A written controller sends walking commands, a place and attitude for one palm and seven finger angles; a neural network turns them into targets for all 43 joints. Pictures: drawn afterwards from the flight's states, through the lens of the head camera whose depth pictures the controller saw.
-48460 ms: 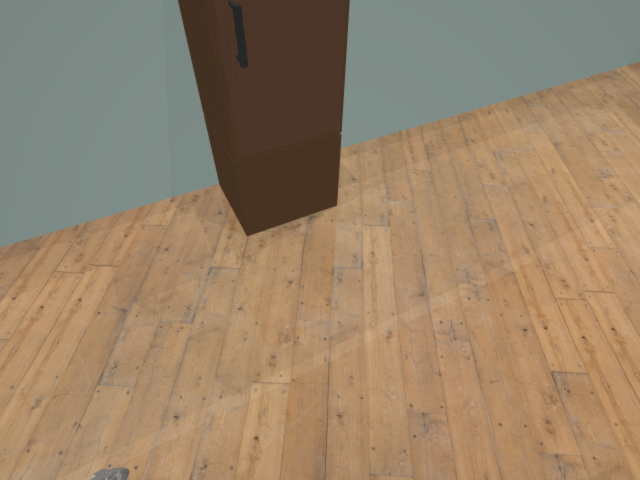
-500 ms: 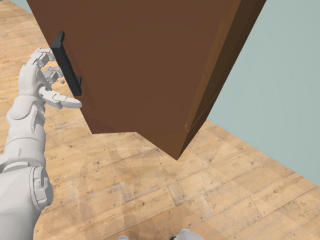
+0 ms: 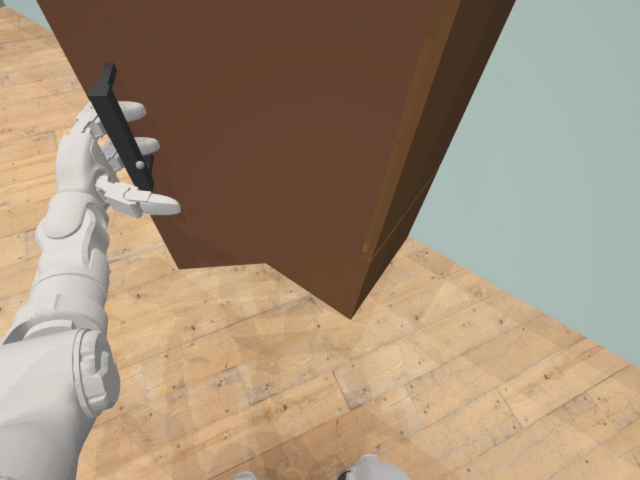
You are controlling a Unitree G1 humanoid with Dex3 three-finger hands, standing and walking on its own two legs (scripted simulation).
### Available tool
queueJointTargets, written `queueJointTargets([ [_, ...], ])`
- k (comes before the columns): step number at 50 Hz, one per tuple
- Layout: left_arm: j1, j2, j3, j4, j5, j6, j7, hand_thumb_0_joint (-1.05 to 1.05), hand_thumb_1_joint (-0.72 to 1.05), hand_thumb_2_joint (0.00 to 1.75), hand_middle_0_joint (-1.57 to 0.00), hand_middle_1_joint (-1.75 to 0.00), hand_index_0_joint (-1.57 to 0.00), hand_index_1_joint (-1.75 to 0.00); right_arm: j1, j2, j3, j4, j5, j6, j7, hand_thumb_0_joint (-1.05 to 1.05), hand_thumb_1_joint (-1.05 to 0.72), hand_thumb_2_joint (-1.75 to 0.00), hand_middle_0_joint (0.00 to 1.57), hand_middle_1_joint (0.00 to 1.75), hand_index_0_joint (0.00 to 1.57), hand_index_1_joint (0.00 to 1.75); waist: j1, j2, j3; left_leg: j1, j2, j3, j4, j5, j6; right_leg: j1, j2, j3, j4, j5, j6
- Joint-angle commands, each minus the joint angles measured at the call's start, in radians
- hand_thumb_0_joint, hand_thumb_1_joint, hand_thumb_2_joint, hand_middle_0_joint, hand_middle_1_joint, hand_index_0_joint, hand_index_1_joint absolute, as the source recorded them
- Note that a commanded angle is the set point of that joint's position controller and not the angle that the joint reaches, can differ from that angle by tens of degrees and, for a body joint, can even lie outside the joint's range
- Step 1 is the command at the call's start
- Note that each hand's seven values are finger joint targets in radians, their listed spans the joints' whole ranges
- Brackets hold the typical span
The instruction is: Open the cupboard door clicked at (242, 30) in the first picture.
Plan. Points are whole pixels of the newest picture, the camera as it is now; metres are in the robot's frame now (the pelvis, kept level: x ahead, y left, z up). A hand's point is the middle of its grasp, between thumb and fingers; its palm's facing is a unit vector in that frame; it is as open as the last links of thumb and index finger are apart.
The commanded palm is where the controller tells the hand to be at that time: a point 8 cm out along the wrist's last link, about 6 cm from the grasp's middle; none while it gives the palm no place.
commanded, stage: slide the fingers in behind the handle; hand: left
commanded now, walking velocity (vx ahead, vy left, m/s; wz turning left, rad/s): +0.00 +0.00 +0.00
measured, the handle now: (128, 133) +0.53 +0.22 +0.10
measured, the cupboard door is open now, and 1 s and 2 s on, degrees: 41 41 73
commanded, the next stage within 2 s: close the thumb around the handle in 0.28 s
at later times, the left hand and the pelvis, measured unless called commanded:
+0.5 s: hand (141, 160) +0.49 +0.20 +0.10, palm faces +0.04 -1.00 +0.01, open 13.6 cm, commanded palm +0.46 +0.24 +0.10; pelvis +0.00 +0.00 +0.00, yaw +0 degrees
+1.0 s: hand (138, 164) +0.47 +0.20 +0.11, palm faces +0.05 -1.00 +0.01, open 5.7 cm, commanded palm +0.45 +0.25 +0.10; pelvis +0.00 +0.00 +0.00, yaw +0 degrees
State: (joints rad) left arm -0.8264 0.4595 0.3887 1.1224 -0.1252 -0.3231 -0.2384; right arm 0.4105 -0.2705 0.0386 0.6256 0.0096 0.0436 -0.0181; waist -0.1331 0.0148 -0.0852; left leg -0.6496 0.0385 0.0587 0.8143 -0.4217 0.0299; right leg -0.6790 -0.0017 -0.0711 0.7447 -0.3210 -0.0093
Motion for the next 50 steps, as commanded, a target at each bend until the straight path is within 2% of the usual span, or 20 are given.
queueJointTargets([
  [1, -0.482, 0.269, 0.021, -0.231, -0.007, -0.093, 0.005, 0.00, -0.50, 0.30, -0.30, -1.20, -0.30, -1.20, 0.113, -0.168, -0.064, -0.070, 0.003, -0.032, -0.015, 0.00, -0.90, -0.90, 0.20, 0.30, 0.20, 0.30, -0.006, 0.062, -0.379, 0.168, -0.023, -0.069, -0.098, 0.326, -0.002, 0.228, 0.034, 0.051, -0.052, 0.297, -0.011],
  [3, -0.501, 0.296, 0.035, -0.228, -0.009, -0.102, -0.003, 0.00, -0.50, 0.30, -0.30, -1.20, -0.30, -1.20, 0.116, -0.172, -0.064, -0.064, 0.003, -0.034, -0.020, 0.00, -0.90, -0.90, 0.20, 0.30, 0.20, 0.30, -0.006, 0.084, -0.404, 0.181, -0.022, -0.074, -0.094, 0.338, -0.005, 0.225, 0.034, 0.052, -0.045, 0.300, -0.012],
  [5, -0.496, 0.229, -0.011, -0.193, -0.014, -0.094, -0.012, 0.00, -0.50, 0.30, -0.30, -1.20, -0.30, -1.20, 0.115, -0.168, -0.065, -0.057, 0.005, -0.040, -0.019, 0.00, -0.90, -0.90, 0.20, 0.30, 0.20, 0.30, -0.019, 0.080, -0.375, 0.187, -0.021, -0.076, -0.094, 0.326, -0.006, 0.190, 0.035, 0.044, -0.050, 0.280, -0.011],
  [8, -0.494, 0.280, 0.027, -0.186, -0.016, -0.086, -0.012, 0.00, -0.50, 0.30, -0.30, -1.20, -0.30, -1.20, 0.127, -0.179, -0.066, -0.053, 0.002, -0.040, -0.021, 0.00, -0.90, -0.90, 0.20, 0.30, 0.20, 0.30, -0.010, 0.073, -0.406, 0.191, -0.020, -0.084, -0.090, 0.353, -0.006, 0.198, 0.034, 0.043, -0.043, 0.294, -0.011],
  [9, -0.492, 0.248, 0.004, -0.182, -0.018, -0.080, -0.013, 0.00, -0.50, 0.30, -0.30, -1.20, -0.30, -1.20, 0.121, -0.173, -0.065, -0.056, 0.003, -0.041, -0.019, 0.00, -0.90, -0.90, 0.20, 0.30, 0.20, 0.30, -0.014, 0.085, -0.404, 0.190, -0.022, -0.078, -0.090, 0.350, -0.006, 0.197, 0.034, 0.045, -0.045, 0.295, -0.009],
  [12, -0.479, 0.272, 0.027, -0.163, -0.016, -0.076, -0.008, 0.00, -0.50, 0.30, -0.30, -1.20, -0.30, -1.20, 0.130, -0.177, -0.063, -0.059, 0.000, -0.039, -0.019, 0.00, -0.90, -0.90, 0.20, 0.30, 0.20, 0.30, -0.011, 0.051, -0.382, 0.158, -0.023, -0.074, -0.087, 0.342, -0.001, 0.214, 0.035, 0.045, -0.044, 0.304, -0.011],
  [14, -0.495, 0.269, 0.017, -0.196, -0.009, -0.082, -0.006, 0.00, -0.50, 0.30, -0.30, -1.20, -0.30, -1.20, 0.125, -0.174, -0.065, -0.062, 0.001, -0.037, -0.018, 0.00, -0.90, -0.90, 0.20, 0.30, 0.20, 0.30, -0.007, 0.089, -0.412, 0.180, -0.024, -0.074, -0.085, 0.359, -0.004, 0.208, 0.033, 0.048, -0.041, 0.310, -0.010],
  [17, -0.497, 0.275, 0.024, -0.182, -0.012, -0.084, -0.002, 0.00, -0.50, 0.30, -0.30, -1.20, -0.30, -1.20, 0.130, -0.176, -0.064, -0.064, 0.000, -0.036, -0.019, 0.00, -0.90, -0.90, 0.20, 0.30, 0.20, 0.30, -0.014, 0.062, -0.388, 0.165, -0.023, -0.075, -0.083, 0.356, -0.001, 0.210, 0.036, 0.046, -0.040, 0.313, -0.010],
  [18, -0.508, 0.293, 0.029, -0.188, -0.006, -0.085, -0.002, 0.00, -0.50, 0.30, -0.30, -1.20, -0.30, -1.20, 0.130, -0.177, -0.064, -0.061, 0.001, -0.034, -0.020, 0.00, -0.90, -0.90, 0.20, 0.30, 0.20, 0.30, -0.011, 0.080, -0.400, 0.171, -0.022, -0.077, -0.085, 0.359, -0.004, 0.206, 0.034, 0.047, -0.039, 0.311, -0.010],
  [19, -0.519, 0.261, 0.004, -0.207, -0.005, -0.088, -0.003, 0.00, -0.50, 0.30, -0.30, -1.20, -0.30, -1.20, 0.127, -0.173, -0.065, -0.062, 0.001, -0.035, -0.019, 0.00, -0.90, -0.90, 0.20, 0.30, 0.20, 0.30, -0.015, 0.106, -0.409, 0.192, -0.022, -0.077, -0.083, 0.372, -0.006, 0.194, 0.034, 0.047, -0.037, 0.315, -0.010],
  [22, -0.505, 0.224, -0.013, -0.225, -0.013, -0.093, -0.001, 0.00, -0.33, 0.37, -0.31, -1.22, -0.31, -1.22, 0.136, -0.173, -0.069, -0.059, -0.002, -0.036, -0.016, 0.00, -0.90, -0.90, 0.20, 0.30, 0.20, 0.30, -0.019, 0.096, -0.435, 0.249, -0.015, -0.090, -0.075, 0.443, -0.010, 0.169, 0.039, 0.034, -0.031, 0.331, -0.011],
  [26, -0.491, 0.205, -0.020, -0.232, -0.016, -0.084, 0.002, 0.00, -0.11, 0.47, -0.33, -1.24, -0.33, -1.24, 0.126, -0.169, -0.071, -0.060, 0.000, -0.033, -0.012, 0.00, -0.90, -0.90, 0.20, 0.30, 0.20, 0.30, -0.011, 0.100, -0.428, 0.233, -0.018, -0.079, -0.080, 0.423, -0.010, 0.187, 0.038, 0.038, -0.037, 0.336, -0.009],
  [27, -0.477, 0.241, 0.012, -0.227, -0.015, -0.086, 0.008, 0.00, -0.05, 0.49, -0.33, -1.25, -0.33, -1.25, 0.131, -0.171, -0.070, -0.060, -0.002, -0.032, -0.013, 0.00, -0.90, -0.90, 0.20, 0.30, 0.20, 0.30, 0.002, 0.107, -0.428, 0.235, -0.018, -0.083, -0.077, 0.446, -0.011, 0.193, 0.038, 0.035, -0.032, 0.344, -0.014],
  [32, -0.473, 0.221, -0.003, -0.200, -0.011, -0.082, 0.021, 0.00, 0.23, 0.61, -0.35, -1.28, -0.35, -1.28, 0.126, -0.169, -0.067, -0.059, -0.001, -0.028, -0.013, 0.00, -0.90, -0.90, 0.20, 0.30, 0.20, 0.30, -0.010, 0.056, -0.370, 0.198, -0.019, -0.081, -0.086, 0.409, -0.007, 0.193, 0.038, 0.034, -0.040, 0.331, -0.012],
  [38, -0.456, 0.281, 0.044, -0.247, -0.004, -0.101, 0.022, 0.00, 0.56, 0.76, -0.38, -1.31, -0.38, -1.31, 0.120, -0.167, -0.069, -0.067, -0.002, -0.031, -0.013, 0.00, -0.90, -0.90, 0.20, 0.30, 0.20, 0.30, 0.013, 0.089, -0.454, 0.212, -0.022, -0.069, -0.078, 0.446, -0.008, 0.250, 0.035, 0.048, -0.028, 0.388, -0.010],
  [40, -0.418, 0.237, 0.018, -0.237, -0.011, -0.098, 0.009, 0.00, 0.68, 0.80, -0.38, -1.33, -0.38, -1.33, 0.116, -0.162, -0.070, -0.072, 0.000, -0.031, -0.011, 0.00, -0.90, -0.90, 0.20, 0.30, 0.20, 0.30, 0.013, 0.060, -0.433, 0.206, -0.021, -0.067, -0.082, 0.448, -0.007, 0.254, 0.037, 0.044, -0.032, 0.395, -0.010],
  [44, -0.391, 0.229, 0.018, -0.244, -0.026, -0.084, -0.005, 0.00, 0.90, 0.90, -0.40, -1.35, -0.40, -1.35, 0.112, -0.165, -0.072, -0.074, 0.003, -0.027, -0.013, 0.00, -0.90, -0.90, 0.20, 0.30, 0.20, 0.30, 0.019, 0.059, -0.427, 0.214, -0.020, -0.066, -0.086, 0.457, -0.007, 0.255, 0.037, 0.041, -0.037, 0.399, -0.010],
  [46, -0.424, 0.201, -0.012, -0.259, -0.030, -0.081, -0.007, 0.00, 0.90, 0.90, -0.40, -1.35, -0.40, -1.35, 0.104, -0.162, -0.072, -0.071, 0.006, -0.028, -0.013, 0.00, -0.90, -0.90, 0.20, 0.30, 0.20, 0.30, 0.004, 0.074, -0.391, 0.212, -0.021, -0.064, -0.092, 0.424, -0.007, 0.230, 0.037, 0.041, -0.047, 0.371, -0.009],
  [48, -0.407, 0.224, 0.014, -0.256, -0.035, -0.084, -0.002, 0.00, 0.90, 0.90, -0.40, -1.35, -0.40, -1.35, 0.104, -0.166, -0.072, -0.070, 0.005, -0.029, -0.014, 0.00, -0.90, -0.90, 0.20, 0.30, 0.20, 0.30, 0.013, 0.058, -0.394, 0.210, -0.021, -0.066, -0.094, 0.418, -0.006, 0.238, 0.037, 0.042, -0.049, 0.367, -0.010],
  [50, -0.429, 0.221, 0.005, -0.239, -0.033, -0.080, -0.002, 0.00, 0.90, 0.90, -0.40, -1.35, -0.40, -1.35, 0.099, -0.165, -0.070, -0.065, 0.005, -0.031, -0.018, 0.00, -0.90, -0.90, 0.20, 0.30, 0.20, 0.30, 0.000, 0.029, -0.375, 0.176, -0.025, -0.062, -0.097, 0.369, -0.002, 0.247, 0.034, 0.046, -0.055, 0.350, -0.007],
])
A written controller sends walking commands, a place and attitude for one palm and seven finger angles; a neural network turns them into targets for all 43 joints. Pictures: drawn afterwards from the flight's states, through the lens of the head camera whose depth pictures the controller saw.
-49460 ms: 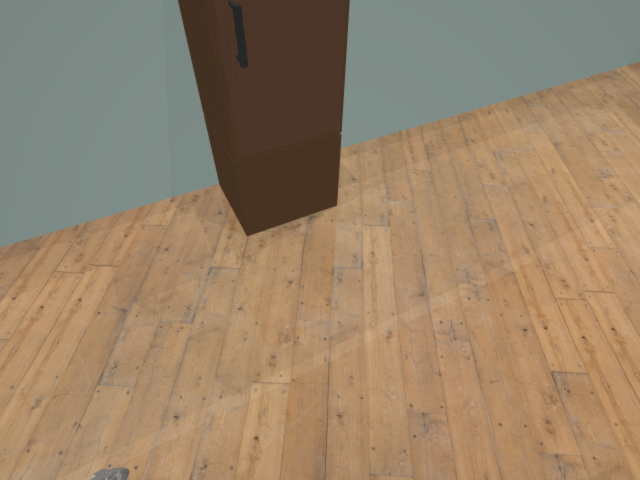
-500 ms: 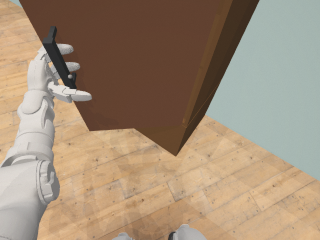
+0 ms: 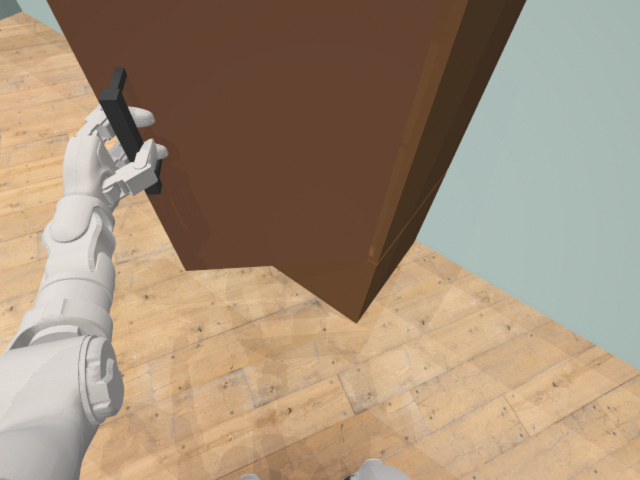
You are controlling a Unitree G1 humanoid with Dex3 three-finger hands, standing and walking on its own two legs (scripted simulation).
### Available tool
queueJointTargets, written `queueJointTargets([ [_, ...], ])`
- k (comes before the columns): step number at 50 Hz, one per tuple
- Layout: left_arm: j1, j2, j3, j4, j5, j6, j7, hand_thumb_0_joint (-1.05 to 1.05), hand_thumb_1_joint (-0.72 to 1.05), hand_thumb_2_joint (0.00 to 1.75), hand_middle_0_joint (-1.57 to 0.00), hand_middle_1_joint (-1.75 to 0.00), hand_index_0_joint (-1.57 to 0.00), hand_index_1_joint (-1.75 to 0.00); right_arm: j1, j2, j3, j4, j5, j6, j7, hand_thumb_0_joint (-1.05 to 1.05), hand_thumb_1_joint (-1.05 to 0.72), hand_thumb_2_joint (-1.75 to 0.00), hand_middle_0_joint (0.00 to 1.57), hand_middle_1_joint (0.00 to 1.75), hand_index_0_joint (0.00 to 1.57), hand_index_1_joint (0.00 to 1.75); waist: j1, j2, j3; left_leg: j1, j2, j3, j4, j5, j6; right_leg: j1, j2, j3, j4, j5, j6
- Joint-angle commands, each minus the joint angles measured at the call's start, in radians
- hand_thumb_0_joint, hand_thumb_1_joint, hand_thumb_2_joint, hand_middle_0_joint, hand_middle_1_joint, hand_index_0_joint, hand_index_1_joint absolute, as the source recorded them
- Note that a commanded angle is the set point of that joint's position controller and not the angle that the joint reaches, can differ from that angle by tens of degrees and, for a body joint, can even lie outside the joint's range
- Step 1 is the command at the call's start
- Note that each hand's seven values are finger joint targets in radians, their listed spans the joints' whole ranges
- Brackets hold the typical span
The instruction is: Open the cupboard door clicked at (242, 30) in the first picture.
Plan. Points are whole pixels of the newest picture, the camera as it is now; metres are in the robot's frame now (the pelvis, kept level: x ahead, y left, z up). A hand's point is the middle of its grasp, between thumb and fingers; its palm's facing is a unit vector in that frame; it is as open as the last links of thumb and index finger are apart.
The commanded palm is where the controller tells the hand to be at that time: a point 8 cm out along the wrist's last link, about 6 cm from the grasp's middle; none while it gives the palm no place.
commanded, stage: close the thumb around the handle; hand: left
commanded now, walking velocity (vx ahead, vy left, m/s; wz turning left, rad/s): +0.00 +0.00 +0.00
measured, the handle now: (137, 136) +0.53 +0.22 +0.10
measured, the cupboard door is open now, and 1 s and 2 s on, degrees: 41 73 81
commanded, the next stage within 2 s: pull the door open along its arc in 0.08 s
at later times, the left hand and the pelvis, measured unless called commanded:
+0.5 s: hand (150, 191) +0.44 +0.19 +0.10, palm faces +0.02 -1.00 +0.01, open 5.7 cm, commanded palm +0.37 +0.24 +0.10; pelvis +0.00 +0.00 +0.01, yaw -1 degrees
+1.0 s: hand (222, 293) +0.30 +0.09 +0.11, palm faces +0.45 -0.89 +0.03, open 5.8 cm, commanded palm +0.24 +0.12 +0.10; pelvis +0.01 -0.01 +0.01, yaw +3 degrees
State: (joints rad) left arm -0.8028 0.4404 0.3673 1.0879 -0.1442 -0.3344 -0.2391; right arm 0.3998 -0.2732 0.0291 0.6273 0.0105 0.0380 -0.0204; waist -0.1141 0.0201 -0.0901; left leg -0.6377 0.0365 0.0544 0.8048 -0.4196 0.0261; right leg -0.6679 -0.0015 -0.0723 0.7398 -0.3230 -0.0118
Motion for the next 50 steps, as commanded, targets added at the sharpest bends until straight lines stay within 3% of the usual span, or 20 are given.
queueJointTargets([
  [1, -0.463, 0.273, 0.044, -0.219, -0.007, -0.074, -0.001, 0.00, 0.90, 0.90, -0.40, -1.35, -0.40, -1.35, 0.110, -0.165, -0.061, -0.066, 0.004, -0.026, -0.017, 0.00, -0.90, -0.90, 0.20, 0.30, 0.20, 0.30, -0.012, 0.044, -0.374, 0.160, -0.024, -0.058, -0.090, 0.358, 0.001, 0.242, 0.032, 0.050, -0.047, 0.348, -0.007],
  [3, -0.446, 0.273, 0.050, -0.230, -0.002, -0.082, 0.007, 0.00, 0.90, 0.90, -0.40, -1.35, -0.40, -1.35, 0.107, -0.160, -0.058, -0.071, 0.003, -0.027, -0.016, 0.00, -0.90, -0.90, 0.20, 0.30, 0.20, 0.30, 0.004, 0.096, -0.399, 0.190, -0.025, -0.065, -0.088, 0.397, -0.005, 0.236, 0.031, 0.045, -0.036, 0.355, -0.013],
  [4, -0.460, 0.227, 0.014, -0.243, -0.007, -0.085, 0.007, 0.00, 0.90, 0.90, -0.40, -1.35, -0.40, -1.35, 0.101, -0.156, -0.058, -0.073, 0.002, -0.030, -0.013, 0.00, -0.90, -0.90, 0.20, 0.30, 0.20, 0.30, -0.009, 0.096, -0.404, 0.210, -0.024, -0.064, -0.088, 0.396, -0.006, 0.222, 0.032, 0.044, -0.040, 0.350, -0.009],
  [7, -0.460, 0.268, 0.042, -0.215, -0.009, -0.090, 0.010, 0.00, 0.90, 0.90, -0.40, -1.35, -0.40, -1.35, 0.107, -0.166, -0.058, -0.070, 0.002, -0.031, -0.017, 0.00, -0.90, -0.90, 0.20, 0.30, 0.20, 0.30, -0.013, 0.021, -0.377, 0.165, -0.023, -0.066, -0.089, 0.367, 0.001, 0.245, 0.034, 0.046, -0.042, 0.344, -0.009],
  [10, -0.471, 0.236, 0.014, -0.221, 0.000, -0.094, 0.006, 0.00, 0.90, 0.90, -0.40, -1.35, -0.40, -1.35, 0.098, -0.162, -0.058, -0.071, 0.003, -0.035, -0.016, 0.00, -0.90, -0.90, 0.20, 0.30, 0.20, 0.30, -0.010, 0.085, -0.393, 0.198, -0.024, -0.069, -0.089, 0.370, -0.007, 0.212, 0.032, 0.045, -0.038, 0.326, -0.011],
  [14, -0.355, 0.215, 0.016, -0.237, -0.015, -0.091, 0.001, 0.00, 0.90, 0.90, -0.40, -1.35, -0.40, -1.35, 0.090, -0.162, -0.061, -0.088, 0.006, -0.037, -0.010, 0.00, -0.90, -0.90, 0.20, 0.30, 0.20, 0.30, 0.014, 0.041, -0.407, 0.188, -0.022, -0.061, -0.095, 0.376, -0.004, 0.246, 0.034, 0.044, -0.040, 0.338, -0.010],
  [18, -0.213, 0.188, 0.016, -0.315, -0.039, -0.070, -0.006, 0.00, 0.90, 0.90, -0.40, -1.35, -0.40, -1.35, 0.067, -0.157, -0.063, -0.118, 0.013, -0.035, -0.005, 0.00, -0.90, -0.90, 0.20, 0.30, 0.20, 0.30, 0.047, 0.046, -0.409, 0.192, -0.021, -0.053, -0.106, 0.416, -0.005, 0.286, 0.034, 0.040, -0.040, 0.372, -0.014],
  [22, -0.032, 0.147, 0.007, -0.476, -0.071, -0.039, -0.005, 0.00, 0.90, 0.90, -0.40, -1.35, -0.40, -1.35, 0.032, -0.147, -0.068, -0.157, 0.024, -0.039, 0.000, 0.00, -0.90, -0.90, 0.20, 0.30, 0.20, 0.30, 0.080, 0.021, -0.406, 0.199, -0.020, -0.042, -0.127, 0.474, -0.001, 0.362, 0.032, 0.038, -0.050, 0.426, -0.016],
  [25, 0.133, 0.104, -0.006, -0.620, -0.087, -0.011, 0.005, 0.00, 0.90, 0.90, -0.40, -1.35, -0.40, -1.35, -0.004, -0.135, -0.070, -0.179, 0.031, -0.050, 0.006, 0.00, -0.90, -0.90, 0.20, 0.30, 0.20, 0.30, 0.102, 0.025, -0.382, 0.224, -0.015, -0.034, -0.144, 0.518, -0.004, 0.383, 0.027, 0.037, -0.059, 0.459, -0.012],
  [28, 0.258, 0.061, -0.018, -0.728, -0.104, 0.018, 0.023, 0.00, 0.90, 0.90, -0.40, -1.35, -0.40, -1.35, -0.049, -0.125, -0.066, -0.195, 0.036, -0.064, 0.006, 0.00, -0.90, -0.90, 0.20, 0.30, 0.20, 0.30, 0.109, 0.000, -0.322, 0.212, -0.019, -0.026, -0.167, 0.464, -0.003, 0.403, 0.024, 0.033, -0.077, 0.445, -0.012],
  [29, 0.256, 0.029, 0.061, -0.791, -0.144, 0.039, 0.127, 0.00, 0.90, 0.90, -0.40, -1.35, -0.40, -1.35, -0.087, -0.099, -0.065, -0.200, 0.035, -0.074, 0.008, 0.00, -0.90, -0.90, 0.20, 0.30, 0.20, 0.30, 0.166, -0.016, -0.297, 0.185, -0.027, -0.026, -0.178, 0.432, -0.014, 0.394, 0.026, 0.019, -0.092, 0.400, -0.010],
  [30, 0.282, -0.042, 0.003, -0.838, -0.128, 0.056, 0.191, 0.00, 0.90, 0.90, -0.40, -1.35, -0.40, -1.35, -0.106, -0.094, -0.063, -0.200, 0.030, -0.086, 0.013, 0.00, -0.90, -0.90, 0.20, 0.30, 0.20, 0.30, 0.147, 0.015, -0.270, 0.202, -0.028, -0.024, -0.191, 0.409, -0.020, 0.382, 0.025, 0.015, -0.099, 0.374, -0.009],
  [32, 0.386, -0.103, -0.015, -0.932, -0.093, 0.076, 0.317, 0.00, 0.90, 0.90, -0.40, -1.35, -0.40, -1.35, -0.131, -0.082, -0.064, -0.198, 0.021, -0.105, 0.024, 0.00, -0.90, -0.90, 0.20, 0.30, 0.20, 0.30, 0.164, -0.013, -0.260, 0.213, -0.027, -0.026, -0.197, 0.409, -0.023, 0.393, 0.023, 0.007, -0.105, 0.352, -0.010],
  [37, 0.465, -0.268, -0.191, -1.123, 0.056, 0.130, 0.570, 0.00, 0.90, 0.90, -0.40, -1.35, -0.40, -1.35, -0.179, -0.059, -0.064, -0.187, -0.020, -0.098, 0.038, 0.00, -0.90, -0.90, 0.20, 0.30, 0.20, 0.30, 0.142, -0.042, -0.252, 0.264, -0.020, -0.031, -0.198, 0.428, -0.026, 0.411, 0.004, 0.010, -0.107, 0.357, -0.009],
  [38, 0.486, -0.313, -0.225, -1.171, 0.076, 0.146, 0.615, 0.00, 0.90, 0.90, -0.40, -1.35, -0.40, -1.35, -0.199, -0.049, -0.062, -0.195, -0.024, -0.092, 0.040, 0.00, -0.90, -0.90, 0.20, 0.30, 0.20, 0.30, 0.147, -0.024, -0.256, 0.276, -0.020, -0.030, -0.200, 0.434, -0.027, 0.418, 0.000, 0.011, -0.108, 0.358, -0.011],
  [41, 0.562, -0.434, -0.360, -1.279, 0.141, 0.194, 0.710, 0.00, 0.90, 0.90, -0.40, -1.35, -0.40, -1.35, -0.236, -0.030, -0.058, -0.203, -0.041, -0.071, 0.037, 0.00, -0.90, -0.90, 0.20, 0.30, 0.20, 0.30, 0.139, -0.016, -0.254, 0.312, -0.020, -0.032, -0.201, 0.431, -0.029, 0.429, -0.006, 0.009, -0.115, 0.352, -0.014],
  [42, 0.580, -0.456, -0.399, -1.286, 0.165, 0.210, 0.729, 0.00, 0.90, 0.90, -0.40, -1.35, -0.40, -1.35, -0.238, -0.031, -0.058, -0.205, -0.047, -0.063, 0.032, 0.00, -0.90, -0.90, 0.20, 0.30, 0.20, 0.30, 0.123, -0.058, -0.236, 0.313, -0.018, -0.039, -0.199, 0.416, -0.025, 0.429, -0.007, 0.007, -0.124, 0.345, -0.013],
  [43, 0.593, -0.485, -0.434, -1.328, 0.177, 0.224, 0.750, 0.00, 0.90, 0.90, -0.40, -1.35, -0.40, -1.35, -0.257, -0.024, -0.056, -0.210, -0.048, -0.058, 0.029, 0.00, -0.90, -0.90, 0.20, 0.30, 0.20, 0.30, 0.124, -0.052, -0.225, 0.321, -0.017, -0.040, -0.204, 0.403, -0.025, 0.426, -0.010, 0.009, -0.132, 0.337, -0.013],
  [47, 0.673, -0.566, -0.568, -1.379, 0.236, 0.258, 0.782, 0.00, 0.90, 0.90, -0.40, -1.35, -0.40, -1.35, -0.288, -0.008, -0.051, -0.216, -0.058, -0.037, 0.019, 0.00, -0.90, -0.90, 0.20, 0.30, 0.20, 0.30, 0.103, -0.094, -0.163, 0.334, -0.016, -0.054, -0.201, 0.369, -0.020, 0.418, -0.014, 0.009, -0.154, 0.312, -0.017],
  [50, 0.703, -0.612, -0.636, -1.413, 0.268, 0.268, 0.798, 0.00, 0.90, 0.90, -0.40, -1.35, -0.40, -1.35, -0.316, 0.007, -0.047, -0.222, -0.062, -0.028, 0.018, 0.00, -0.90, -0.90, 0.20, 0.30, 0.20, 0.30, 0.111, -0.047, -0.151, 0.343, -0.024, -0.058, -0.196, 0.349, -0.020, 0.407, -0.018, 0.010, -0.151, 0.290, -0.023],
])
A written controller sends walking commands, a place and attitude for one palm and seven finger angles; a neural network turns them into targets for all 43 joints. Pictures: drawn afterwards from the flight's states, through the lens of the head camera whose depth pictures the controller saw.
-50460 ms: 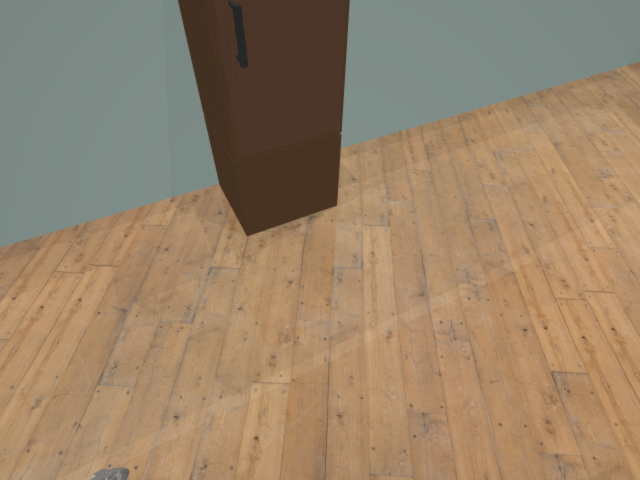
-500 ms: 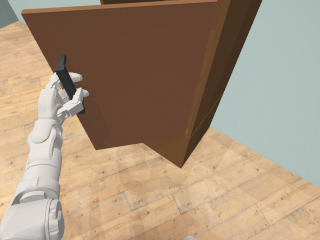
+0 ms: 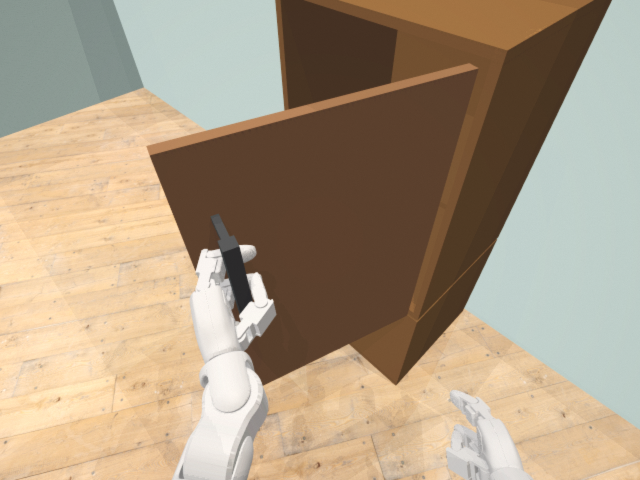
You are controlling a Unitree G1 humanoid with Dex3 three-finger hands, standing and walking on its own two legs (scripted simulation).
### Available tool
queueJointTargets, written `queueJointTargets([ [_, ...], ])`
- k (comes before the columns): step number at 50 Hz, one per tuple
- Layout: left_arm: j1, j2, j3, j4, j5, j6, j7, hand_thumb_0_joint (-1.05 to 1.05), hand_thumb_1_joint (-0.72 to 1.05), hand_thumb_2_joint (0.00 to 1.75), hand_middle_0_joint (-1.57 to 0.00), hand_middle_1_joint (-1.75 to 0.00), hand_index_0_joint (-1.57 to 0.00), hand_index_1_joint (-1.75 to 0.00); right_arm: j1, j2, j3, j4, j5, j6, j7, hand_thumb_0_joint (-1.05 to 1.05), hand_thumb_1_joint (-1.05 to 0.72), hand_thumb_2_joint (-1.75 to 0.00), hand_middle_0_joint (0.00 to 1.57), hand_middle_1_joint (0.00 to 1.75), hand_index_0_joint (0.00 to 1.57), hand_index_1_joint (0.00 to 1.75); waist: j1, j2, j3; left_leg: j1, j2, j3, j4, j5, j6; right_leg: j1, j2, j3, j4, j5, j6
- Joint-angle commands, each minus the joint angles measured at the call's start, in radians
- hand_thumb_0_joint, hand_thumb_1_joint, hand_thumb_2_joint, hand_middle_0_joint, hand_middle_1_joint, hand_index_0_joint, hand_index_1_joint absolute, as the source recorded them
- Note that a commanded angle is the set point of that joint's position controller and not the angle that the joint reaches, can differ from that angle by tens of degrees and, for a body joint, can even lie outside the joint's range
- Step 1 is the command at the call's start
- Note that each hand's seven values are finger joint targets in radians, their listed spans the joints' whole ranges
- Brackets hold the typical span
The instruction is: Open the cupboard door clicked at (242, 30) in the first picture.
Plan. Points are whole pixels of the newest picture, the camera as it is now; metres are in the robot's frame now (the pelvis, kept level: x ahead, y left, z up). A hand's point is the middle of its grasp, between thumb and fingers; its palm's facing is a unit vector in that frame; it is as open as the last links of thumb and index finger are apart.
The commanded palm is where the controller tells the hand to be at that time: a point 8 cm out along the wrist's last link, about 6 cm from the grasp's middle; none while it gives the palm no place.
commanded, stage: pull the door open along its arc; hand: left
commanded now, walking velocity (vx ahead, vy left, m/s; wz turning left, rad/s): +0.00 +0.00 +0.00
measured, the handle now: (234, 274) +0.34 +0.14 +0.09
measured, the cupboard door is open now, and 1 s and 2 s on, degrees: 73 81 84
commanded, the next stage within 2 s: open thumb and fingers to let go in 0.22 s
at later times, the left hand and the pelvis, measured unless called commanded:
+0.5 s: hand (288, 335) +0.26 +0.06 +0.10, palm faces +0.40 -0.92 +0.00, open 6.4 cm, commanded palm +0.21 +0.10 +0.09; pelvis -0.01 -0.03 +0.00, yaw +1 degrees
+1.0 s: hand (286, 329) +0.26 +0.06 +0.09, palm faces +0.33 -0.94 -0.01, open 14.2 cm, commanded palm +0.21 +0.09 +0.09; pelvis -0.02 -0.01 +0.00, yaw +1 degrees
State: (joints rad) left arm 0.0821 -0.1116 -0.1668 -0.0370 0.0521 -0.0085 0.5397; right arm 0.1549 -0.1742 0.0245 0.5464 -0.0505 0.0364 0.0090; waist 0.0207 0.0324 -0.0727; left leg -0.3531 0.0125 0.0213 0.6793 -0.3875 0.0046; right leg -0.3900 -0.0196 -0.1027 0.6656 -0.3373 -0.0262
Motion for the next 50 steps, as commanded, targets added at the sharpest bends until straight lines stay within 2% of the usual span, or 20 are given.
queueJointTargets([
  [1, -0.159, -0.077, -0.123, -0.296, 0.072, -0.055, 0.023, 0.00, 0.90, 0.90, -0.40, -1.35, -0.40, -1.35, -0.079, -0.089, -0.041, -0.142, 0.001, -0.025, -0.008, 0.00, -0.90, -0.90, 0.20, 0.30, 0.20, 0.30, -0.025, -0.051, -0.165, 0.061, -0.001, -0.028, -0.067, 0.313, 0.002, 0.127, 0.000, 0.039, -0.077, 0.297, -0.011],
  [4, -0.065, -0.110, -0.159, -0.334, 0.046, -0.041, 0.014, 0.00, 0.90, 0.90, -0.40, -1.35, -0.40, -1.35, -0.107, -0.083, -0.035, -0.150, 0.007, -0.020, 0.002, 0.00, -0.90, -0.90, 0.20, 0.30, 0.20, 0.30, -0.011, -0.042, -0.155, 0.059, -0.004, -0.031, -0.065, 0.304, 0.003, 0.142, 0.000, 0.035, -0.078, 0.300, -0.015],
  [6, 0.018, -0.124, -0.181, -0.379, 0.036, -0.036, 0.004, 0.00, 0.90, 0.90, -0.40, -1.35, -0.40, -1.35, -0.116, -0.079, -0.037, -0.160, 0.009, -0.023, 0.008, 0.00, -0.90, -0.90, 0.20, 0.30, 0.20, 0.30, -0.002, -0.053, -0.174, 0.066, -0.005, -0.027, -0.053, 0.324, 0.005, 0.167, -0.002, 0.040, -0.077, 0.338, -0.014],
  [7, 0.066, -0.130, -0.192, -0.377, 0.029, -0.029, -0.005, 0.00, 0.90, 0.90, -0.40, -1.35, -0.40, -1.35, -0.120, -0.079, -0.033, -0.161, 0.012, -0.021, 0.012, 0.00, -0.90, -0.90, 0.20, 0.30, 0.20, 0.30, 0.000, -0.078, -0.156, 0.056, -0.005, -0.034, -0.051, 0.319, 0.005, 0.168, -0.002, 0.038, -0.082, 0.340, -0.015],
  [11, 0.188, -0.103, -0.172, -0.464, 0.002, -0.026, -0.023, 0.00, 0.90, 0.90, -0.40, -1.35, -0.40, -1.35, -0.149, -0.075, -0.028, -0.176, 0.017, -0.020, 0.019, 0.00, -0.90, -0.90, 0.20, 0.30, 0.20, 0.30, 0.016, -0.087, -0.129, 0.043, -0.013, -0.025, -0.043, 0.287, 0.007, 0.180, -0.009, 0.053, -0.103, 0.324, -0.011],
  [15, 0.041, -0.053, -0.102, -0.392, 0.003, -0.028, 0.014, 0.00, 0.90, 0.90, -0.40, -1.35, -0.40, -1.35, -0.170, -0.077, -0.023, -0.155, 0.005, -0.026, 0.001, 0.00, -0.90, -0.90, 0.20, 0.30, 0.20, 0.30, 0.005, -0.123, -0.073, 0.031, -0.031, -0.026, -0.024, 0.201, 0.010, 0.123, -0.024, 0.097, -0.169, 0.171, 0.000],
  [16, -0.063, -0.025, -0.071, -0.368, 0.007, -0.034, 0.031, 0.00, 0.90, 0.90, -0.40, -1.35, -0.40, -1.35, -0.171, -0.077, -0.020, -0.142, 0.003, -0.028, -0.008, 0.00, -0.90, -0.90, 0.20, 0.30, 0.20, 0.30, -0.007, -0.122, -0.060, 0.029, -0.035, -0.028, -0.021, 0.182, 0.011, 0.102, -0.030, 0.112, -0.184, 0.134, 0.004],
  [17, -0.060, -0.025, -0.063, -0.351, 0.009, -0.036, 0.038, 0.00, 0.83, 0.87, -0.40, -1.34, -0.40, -1.34, -0.174, -0.074, -0.022, -0.139, 0.000, -0.031, -0.013, 0.00, -0.90, -0.90, 0.20, 0.30, 0.20, 0.30, 0.008, -0.119, -0.058, 0.033, -0.039, -0.027, -0.021, 0.172, 0.011, 0.105, -0.032, 0.121, -0.199, 0.097, 0.003],
  [20, -0.060, -0.035, -0.066, -0.306, 0.009, -0.049, 0.034, 0.00, 0.62, 0.78, -0.38, -1.32, -0.38, -1.32, -0.163, -0.071, -0.024, -0.134, -0.001, -0.039, -0.020, 0.00, -0.90, -0.90, 0.20, 0.30, 0.20, 0.30, 0.008, -0.148, -0.088, 0.035, -0.041, -0.027, -0.030, 0.169, 0.012, 0.130, -0.045, 0.144, -0.217, 0.093, 0.010],
  [23, -0.095, -0.039, -0.081, -0.291, 0.011, -0.069, 0.018, 0.00, 0.41, 0.69, -0.36, -1.30, -0.36, -1.30, -0.152, -0.074, -0.025, -0.132, 0.000, -0.045, -0.026, 0.00, -0.90, -0.90, 0.20, 0.30, 0.20, 0.30, 0.000, -0.137, -0.102, 0.041, -0.039, -0.027, -0.042, 0.171, 0.015, 0.139, -0.051, 0.154, -0.218, 0.109, 0.016],
  [28, -0.152, -0.044, -0.103, -0.253, 0.029, -0.089, 0.002, 0.00, 0.06, 0.54, -0.34, -1.26, -0.34, -1.26, -0.131, -0.080, -0.030, -0.129, 0.000, -0.052, -0.027, 0.00, -0.90, -0.90, 0.20, 0.30, 0.20, 0.30, -0.015, -0.122, -0.099, 0.048, -0.034, -0.030, -0.057, 0.164, 0.017, 0.122, -0.044, 0.134, -0.209, 0.079, 0.009],
  [32, -0.110, -0.035, -0.083, -0.244, 0.020, -0.089, -0.002, 0.00, -0.22, 0.42, -0.32, -1.23, -0.32, -1.23, -0.127, -0.080, -0.033, -0.136, 0.002, -0.052, -0.027, 0.00, -0.90, -0.90, 0.20, 0.30, 0.20, 0.30, 0.007, -0.121, -0.125, 0.051, -0.032, -0.026, -0.069, 0.184, 0.016, 0.150, -0.037, 0.118, -0.198, 0.111, 0.003],
  [35, -0.169, -0.066, -0.110, -0.240, 0.026, -0.085, 0.010, 0.00, -0.43, 0.33, -0.30, -1.21, -0.30, -1.21, -0.131, -0.080, -0.030, -0.138, 0.002, -0.049, -0.026, 0.00, -0.90, -0.90, 0.20, 0.30, 0.20, 0.30, -0.008, -0.116, -0.110, 0.061, -0.030, -0.025, -0.069, 0.187, 0.017, 0.122, -0.031, 0.101, -0.188, 0.107, 0.003],
  [36, -0.160, -0.071, -0.110, -0.237, 0.028, -0.083, 0.016, 0.00, -0.50, 0.30, -0.30, -1.20, -0.30, -1.20, -0.133, -0.079, -0.032, -0.139, 0.004, -0.049, -0.023, 0.00, -0.90, -0.90, 0.20, 0.30, 0.20, 0.30, -0.002, -0.106, -0.108, 0.061, -0.027, -0.026, -0.072, 0.185, 0.016, 0.117, -0.026, 0.090, -0.181, 0.099, -0.002],
  [38, -0.183, -0.089, -0.127, -0.219, 0.036, -0.076, 0.027, 0.00, -0.50, 0.30, -0.30, -1.20, -0.30, -1.20, -0.134, -0.081, -0.031, -0.136, 0.003, -0.048, -0.019, 0.00, -0.90, -0.90, 0.20, 0.30, 0.20, 0.30, -0.006, -0.103, -0.104, 0.062, -0.023, -0.032, -0.078, 0.179, 0.014, 0.101, -0.020, 0.073, -0.166, 0.083, -0.005],
  [40, -0.172, -0.103, -0.139, -0.240, 0.036, -0.072, 0.032, 0.00, -0.50, 0.30, -0.28, -1.10, -0.28, -1.10, -0.134, -0.080, -0.033, -0.141, 0.005, -0.050, -0.014, 0.00, -0.90, -0.90, 0.20, 0.30, 0.20, 0.30, 0.002, -0.083, -0.131, 0.069, -0.022, -0.029, -0.075, 0.196, 0.013, 0.107, -0.014, 0.064, -0.149, 0.110, -0.008],
  [41, -0.163, -0.098, -0.134, -0.224, 0.033, -0.067, 0.032, 0.00, -0.50, 0.30, -0.27, -1.05, -0.27, -1.05, -0.133, -0.080, -0.032, -0.139, 0.006, -0.047, -0.013, 0.00, -0.90, -0.90, 0.20, 0.30, 0.20, 0.30, 0.000, -0.105, -0.118, 0.060, -0.020, -0.032, -0.077, 0.196, 0.012, 0.108, -0.012, 0.059, -0.148, 0.109, -0.009],
  [42, -0.171, -0.100, -0.138, -0.227, 0.033, -0.063, 0.031, 0.00, -0.50, 0.30, -0.27, -1.00, -0.27, -1.00, -0.138, -0.081, -0.031, -0.137, 0.007, -0.044, -0.012, 0.00, -0.90, -0.90, 0.20, 0.30, 0.20, 0.30, 0.003, -0.078, -0.114, 0.063, -0.018, -0.033, -0.080, 0.200, 0.010, 0.104, -0.010, 0.056, -0.142, 0.117, -0.012],
  [44, -0.178, -0.097, -0.129, -0.231, 0.027, -0.060, 0.034, 0.00, -0.50, 0.30, -0.25, -0.90, -0.25, -0.90, -0.139, -0.082, -0.030, -0.137, 0.007, -0.040, -0.011, 0.00, -0.90, -0.90, 0.20, 0.30, 0.20, 0.30, 0.003, -0.100, -0.118, 0.059, -0.015, -0.036, -0.084, 0.202, 0.009, 0.106, -0.007, 0.046, -0.133, 0.118, -0.012],
  [50, -0.172, -0.124, -0.148, -0.242, 0.028, -0.040, 0.040, 0.00, -0.50, 0.30, -0.20, -0.60, -0.20, -0.60, -0.152, -0.079, -0.029, -0.140, 0.009, -0.030, -0.003, 0.00, -0.90, -0.90, 0.20, 0.30, 0.20, 0.30, 0.008, -0.070, -0.127, 0.059, -0.011, -0.038, -0.079, 0.220, 0.005, 0.099, 0.000, 0.037, -0.110, 0.141, -0.018],
])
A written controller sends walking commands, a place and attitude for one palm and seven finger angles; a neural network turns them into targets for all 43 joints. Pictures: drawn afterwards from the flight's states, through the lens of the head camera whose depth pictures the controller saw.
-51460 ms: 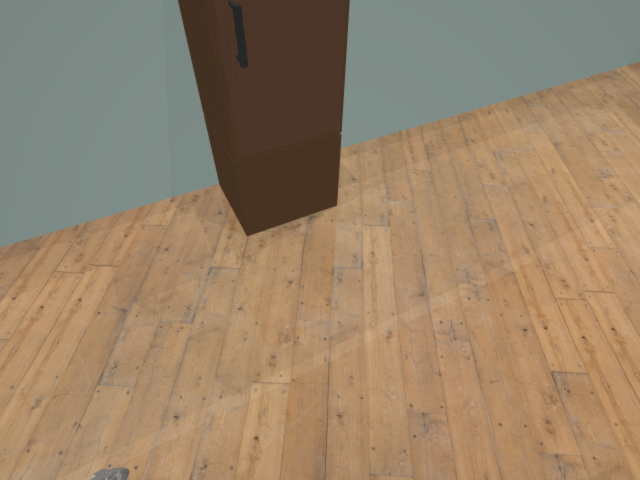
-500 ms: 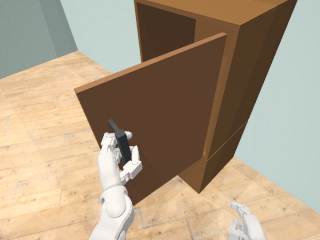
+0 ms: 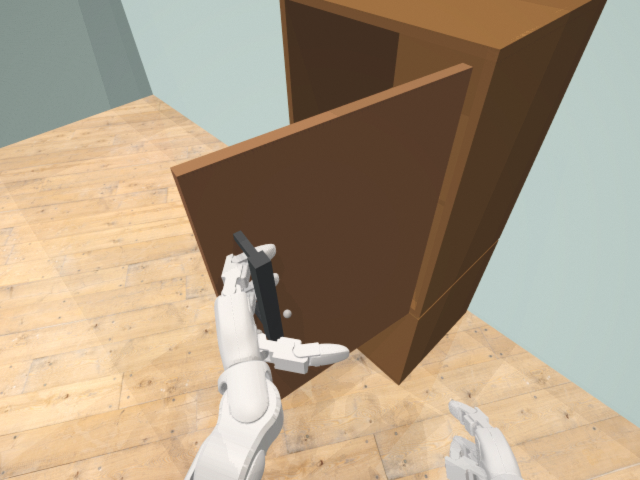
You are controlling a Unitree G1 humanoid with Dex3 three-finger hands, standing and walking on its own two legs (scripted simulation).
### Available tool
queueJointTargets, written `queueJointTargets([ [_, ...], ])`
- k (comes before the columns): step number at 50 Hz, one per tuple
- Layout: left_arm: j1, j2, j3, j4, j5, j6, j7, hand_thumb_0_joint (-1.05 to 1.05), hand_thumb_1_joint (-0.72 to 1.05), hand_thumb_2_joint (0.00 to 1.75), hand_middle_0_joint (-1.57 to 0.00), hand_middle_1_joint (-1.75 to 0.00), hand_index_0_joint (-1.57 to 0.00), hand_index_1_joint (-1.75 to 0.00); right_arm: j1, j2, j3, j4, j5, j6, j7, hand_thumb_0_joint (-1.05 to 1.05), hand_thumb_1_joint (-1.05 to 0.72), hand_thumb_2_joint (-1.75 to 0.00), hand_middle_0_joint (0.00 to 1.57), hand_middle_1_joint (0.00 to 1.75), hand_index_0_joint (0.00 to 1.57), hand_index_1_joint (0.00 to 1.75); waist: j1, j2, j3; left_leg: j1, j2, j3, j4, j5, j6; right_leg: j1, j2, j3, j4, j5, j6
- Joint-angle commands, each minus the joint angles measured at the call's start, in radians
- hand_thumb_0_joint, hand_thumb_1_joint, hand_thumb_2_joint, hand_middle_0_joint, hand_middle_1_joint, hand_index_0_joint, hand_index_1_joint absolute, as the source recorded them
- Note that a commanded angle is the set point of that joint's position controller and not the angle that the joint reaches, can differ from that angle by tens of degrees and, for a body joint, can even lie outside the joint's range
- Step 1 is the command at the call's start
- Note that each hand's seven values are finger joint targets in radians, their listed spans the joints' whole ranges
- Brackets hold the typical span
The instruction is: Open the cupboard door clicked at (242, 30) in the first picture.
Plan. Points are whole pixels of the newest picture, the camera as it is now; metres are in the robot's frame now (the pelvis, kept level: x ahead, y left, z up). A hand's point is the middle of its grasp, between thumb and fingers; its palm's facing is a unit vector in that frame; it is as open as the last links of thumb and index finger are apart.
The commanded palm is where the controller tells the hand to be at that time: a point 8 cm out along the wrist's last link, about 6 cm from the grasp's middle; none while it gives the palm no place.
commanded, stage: open thumb and fingers to let go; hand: left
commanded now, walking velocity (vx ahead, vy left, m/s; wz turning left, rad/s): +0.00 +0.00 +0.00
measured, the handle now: (259, 290) +0.32 +0.11 +0.09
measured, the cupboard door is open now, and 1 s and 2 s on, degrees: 81 84 84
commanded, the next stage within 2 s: slide the hand sideways off the handle in 0.14 s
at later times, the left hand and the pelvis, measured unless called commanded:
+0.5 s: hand (289, 345) +0.25 +0.06 +0.09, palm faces -0.10 -0.99 +0.00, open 16.2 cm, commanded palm +0.22 +0.10 +0.09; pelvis -0.01 +0.01 -0.01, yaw +0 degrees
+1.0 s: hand (253, 379) +0.21 +0.09 +0.09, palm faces -0.02 -1.00 -0.02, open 16.2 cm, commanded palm +0.17 +0.15 +0.09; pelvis +0.01 +0.00 -0.01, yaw -1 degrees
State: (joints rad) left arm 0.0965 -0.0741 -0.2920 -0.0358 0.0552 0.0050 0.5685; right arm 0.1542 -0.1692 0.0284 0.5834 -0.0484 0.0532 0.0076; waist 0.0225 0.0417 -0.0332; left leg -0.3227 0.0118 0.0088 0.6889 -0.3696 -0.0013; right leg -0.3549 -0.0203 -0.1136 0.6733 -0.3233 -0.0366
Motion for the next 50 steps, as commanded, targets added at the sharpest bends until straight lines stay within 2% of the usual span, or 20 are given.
queueJointTargets([
  [1, -0.198, -0.166, -0.027, -0.242, 0.027, -0.049, 0.014, 0.00, -0.50, 0.30, -0.19, -0.55, -0.19, -0.55, -0.146, -0.084, -0.032, -0.176, 0.006, -0.045, 0.002, 0.00, -0.90, -0.90, 0.20, 0.30, 0.20, 0.30, 0.004, -0.083, -0.164, 0.025, -0.009, -0.029, -0.091, 0.203, 0.009, 0.061, 0.002, 0.041, -0.110, 0.126, -0.009],
  [6, -0.195, -0.172, -0.028, -0.258, 0.024, -0.031, 0.021, 0.00, -0.50, 0.30, -0.15, -0.30, -0.15, -0.30, -0.161, -0.083, -0.031, -0.178, 0.008, -0.034, 0.009, 0.00, -0.90, -0.90, 0.20, 0.30, 0.20, 0.30, 0.008, -0.076, -0.168, 0.020, -0.008, -0.031, -0.086, 0.201, 0.006, 0.055, 0.005, 0.036, -0.101, 0.118, -0.011],
  [12, -0.246, -0.182, -0.033, -0.215, 0.030, -0.018, 0.030, 0.00, -0.50, 0.30, -0.15, -0.30, -0.15, -0.30, -0.173, -0.085, -0.031, -0.167, 0.011, -0.033, 0.010, 0.00, -0.90, -0.90, 0.20, 0.30, 0.20, 0.30, -0.001, -0.093, -0.142, 0.009, -0.007, -0.040, -0.081, 0.156, 0.005, 0.018, 0.005, 0.034, -0.109, 0.052, -0.011],
  [13, -0.254, -0.094, -0.243, -0.233, 0.116, -0.064, -0.181, 0.00, -0.50, 0.30, -0.15, -0.30, -0.15, -0.30, -0.077, -0.125, -0.033, -0.158, 0.013, -0.033, 0.016, 0.00, -0.90, -0.90, 0.20, 0.30, 0.20, 0.30, -0.106, -0.125, -0.076, 0.068, -0.009, -0.038, -0.076, 0.170, 0.025, -0.017, 0.003, 0.074, -0.103, 0.139, -0.003],
  [14, -0.306, -0.020, -0.162, -0.293, 0.077, -0.115, -0.291, 0.00, -0.50, 0.30, -0.15, -0.30, -0.15, -0.30, -0.057, -0.117, -0.036, -0.190, 0.025, -0.047, 0.003, 0.00, -0.90, -0.90, 0.20, 0.30, 0.20, 0.30, -0.075, -0.111, -0.165, 0.044, -0.015, -0.035, -0.070, 0.186, 0.032, 0.019, 0.001, 0.066, -0.072, 0.194, -0.005],
  [15, -0.285, 0.023, -0.146, -0.321, 0.056, -0.148, -0.377, 0.00, -0.50, 0.30, -0.15, -0.30, -0.15, -0.30, -0.053, -0.116, -0.033, -0.205, 0.031, -0.058, -0.008, 0.00, -0.90, -0.90, 0.20, 0.30, 0.20, 0.30, -0.055, -0.076, -0.217, 0.050, -0.017, -0.030, -0.065, 0.198, 0.034, 0.046, 0.000, 0.075, -0.055, 0.226, -0.007],
  [16, -0.266, 0.042, -0.136, -0.309, 0.028, -0.166, -0.452, 0.00, -0.50, 0.30, -0.15, -0.30, -0.15, -0.30, -0.044, -0.116, -0.026, -0.216, 0.038, -0.072, -0.017, 0.00, -0.90, -0.90, 0.20, 0.30, 0.20, 0.30, -0.057, -0.085, -0.213, 0.036, -0.019, -0.032, -0.063, 0.188, 0.036, 0.046, -0.002, 0.073, -0.051, 0.224, -0.006],
  [17, -0.263, 0.047, -0.136, -0.307, -0.003, -0.174, -0.518, 0.00, -0.50, 0.30, -0.15, -0.30, -0.15, -0.30, -0.038, -0.120, -0.021, -0.223, 0.049, -0.082, -0.021, 0.00, -0.90, -0.90, 0.20, 0.30, 0.20, 0.30, -0.060, -0.044, -0.191, 0.038, -0.018, -0.034, -0.068, 0.176, 0.033, 0.035, -0.002, 0.073, -0.049, 0.205, -0.010],
  [18, -0.256, 0.040, -0.112, -0.310, -0.046, -0.176, -0.549, 0.00, -0.50, 0.30, -0.15, -0.30, -0.15, -0.30, -0.044, -0.114, -0.016, -0.236, 0.056, -0.099, -0.027, 0.00, -0.90, -0.90, 0.20, 0.30, 0.20, 0.30, -0.051, -0.032, -0.185, 0.024, -0.018, -0.037, -0.070, 0.150, 0.030, 0.025, 0.000, 0.069, -0.054, 0.172, -0.007],
  [20, -0.211, 0.020, -0.071, -0.305, -0.106, -0.165, -0.556, 0.00, -0.50, 0.30, -0.15, -0.30, -0.15, -0.30, -0.056, -0.113, -0.010, -0.249, 0.068, -0.128, -0.032, 0.00, -0.90, -0.90, 0.20, 0.30, 0.20, 0.30, -0.039, -0.072, -0.150, -0.001, -0.016, -0.047, -0.085, 0.097, 0.024, 0.013, 0.006, 0.057, -0.070, 0.092, -0.002],
  [22, -0.127, 0.022, -0.033, -0.306, -0.129, -0.152, -0.524, 0.00, -0.50, 0.30, -0.15, -0.30, -0.15, -0.30, -0.060, -0.114, -0.010, -0.253, 0.073, -0.151, -0.027, 0.00, -0.90, -0.90, 0.20, 0.30, 0.20, 0.30, -0.018, -0.079, -0.139, -0.009, -0.014, -0.053, -0.099, 0.086, 0.017, 0.013, 0.009, 0.048, -0.075, 0.058, -0.001],
  [26, -0.031, 0.069, 0.019, -0.368, -0.099, -0.143, -0.459, 0.00, -0.50, 0.30, -0.15, -0.30, -0.15, -0.30, -0.052, -0.115, -0.012, -0.267, 0.063, -0.167, -0.015, 0.00, -0.90, -0.90, 0.20, 0.30, 0.20, 0.30, 0.000, -0.128, -0.137, -0.031, -0.014, -0.034, -0.100, 0.094, 0.020, 0.032, 0.004, 0.061, -0.082, 0.061, 0.007],
  [27, -0.001, 0.110, 0.046, -0.374, -0.085, -0.143, -0.451, 0.00, -0.50, 0.30, -0.15, -0.30, -0.15, -0.30, -0.053, -0.118, -0.012, -0.266, 0.061, -0.167, -0.014, 0.00, -0.90, -0.90, 0.20, 0.30, 0.20, 0.30, 0.013, -0.113, -0.130, -0.040, -0.014, -0.031, -0.100, 0.097, 0.020, 0.040, 0.004, 0.067, -0.081, 0.060, 0.003],
  [32, 0.064, 0.157, 0.107, -0.413, -0.076, -0.147, -0.453, 0.00, -0.50, 0.30, -0.15, -0.30, -0.15, -0.30, -0.055, -0.116, -0.009, -0.279, 0.057, -0.161, -0.016, 0.00, -0.90, -0.90, 0.20, 0.30, 0.20, 0.30, 0.019, -0.078, -0.112, -0.052, -0.018, -0.011, -0.095, 0.087, 0.021, 0.043, 0.001, 0.080, -0.089, 0.048, 0.002],
  [33, 0.067, 0.134, 0.088, -0.436, -0.083, -0.152, -0.458, 0.00, -0.50, 0.30, -0.15, -0.30, -0.15, -0.30, -0.053, -0.113, -0.006, -0.286, 0.057, -0.165, -0.016, 0.00, -0.90, -0.90, 0.20, 0.30, 0.20, 0.30, 0.011, -0.068, -0.108, -0.046, -0.016, -0.010, -0.095, 0.090, 0.021, 0.036, 0.001, 0.075, -0.085, 0.055, 0.003],
  [40, 0.241, 0.174, 0.141, -0.510, -0.116, -0.183, -0.489, 0.00, -0.50, 0.30, -0.15, -0.30, -0.15, -0.30, -0.020, -0.121, -0.014, -0.297, 0.058, -0.192, -0.018, 0.00, -0.90, -0.90, 0.20, 0.30, 0.20, 0.30, 0.007, -0.097, -0.128, -0.069, -0.017, -0.002, -0.063, 0.114, 0.024, 0.042, 0.005, 0.083, -0.070, 0.110, 0.014],
  [43, 0.268, 0.177, 0.130, -0.543, -0.116, -0.203, -0.507, 0.00, -0.50, 0.30, -0.15, -0.30, -0.15, -0.30, -0.010, -0.126, -0.017, -0.302, 0.058, -0.205, -0.019, 0.00, -0.90, -0.90, 0.20, 0.30, 0.20, 0.30, -0.006, -0.077, -0.110, -0.078, -0.019, -0.005, -0.045, 0.117, 0.025, 0.015, 0.004, 0.082, -0.057, 0.120, 0.016],
  [45, 0.328, 0.207, 0.168, -0.540, -0.125, -0.213, -0.522, 0.00, -0.50, 0.30, -0.15, -0.30, -0.15, -0.30, 0.003, -0.129, -0.020, -0.301, 0.059, -0.214, -0.023, 0.00, -0.90, -0.90, 0.20, 0.30, 0.20, 0.30, -0.001, -0.091, -0.114, -0.093, -0.020, -0.004, -0.032, 0.120, 0.026, 0.018, 0.005, 0.089, -0.053, 0.129, 0.018],
  [48, 0.371, 0.210, 0.169, -0.576, -0.139, -0.231, -0.551, 0.00, -0.50, 0.30, -0.15, -0.30, -0.15, -0.30, 0.015, -0.133, -0.023, -0.308, 0.062, -0.230, -0.025, 0.00, -0.90, -0.90, 0.20, 0.30, 0.20, 0.30, -0.002, -0.057, -0.126, -0.099, -0.022, -0.007, -0.019, 0.139, 0.025, 0.011, 0.005, 0.081, -0.030, 0.156, 0.016],
  [50, 0.380, 0.228, 0.191, -0.579, -0.150, -0.239, -0.567, 0.00, -0.50, 0.30, -0.15, -0.30, -0.15, -0.30, 0.022, -0.136, -0.025, -0.305, 0.063, -0.238, -0.030, 0.00, -0.90, -0.90, 0.20, 0.30, 0.20, 0.30, -0.008, -0.086, -0.123, -0.117, -0.024, -0.007, -0.004, 0.129, 0.027, 0.004, 0.004, 0.091, -0.034, 0.149, 0.022],
])
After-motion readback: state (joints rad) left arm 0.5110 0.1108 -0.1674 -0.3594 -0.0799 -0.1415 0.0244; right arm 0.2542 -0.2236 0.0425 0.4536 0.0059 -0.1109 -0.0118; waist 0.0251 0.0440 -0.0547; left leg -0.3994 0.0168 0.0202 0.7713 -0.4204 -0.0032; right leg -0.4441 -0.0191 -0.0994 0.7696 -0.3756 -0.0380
